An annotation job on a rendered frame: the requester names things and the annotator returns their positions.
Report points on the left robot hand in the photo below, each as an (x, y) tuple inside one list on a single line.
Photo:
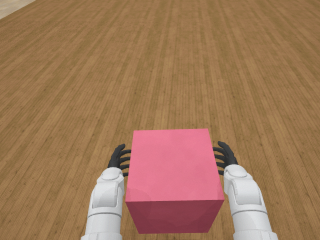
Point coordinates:
[(115, 160)]

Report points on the carton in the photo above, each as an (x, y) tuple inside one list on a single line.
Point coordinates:
[(173, 181)]

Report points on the robot left forearm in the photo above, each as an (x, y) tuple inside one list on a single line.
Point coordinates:
[(105, 207)]

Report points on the robot right forearm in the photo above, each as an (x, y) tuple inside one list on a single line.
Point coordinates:
[(247, 207)]

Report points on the right robot hand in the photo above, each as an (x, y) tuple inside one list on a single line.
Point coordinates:
[(228, 156)]

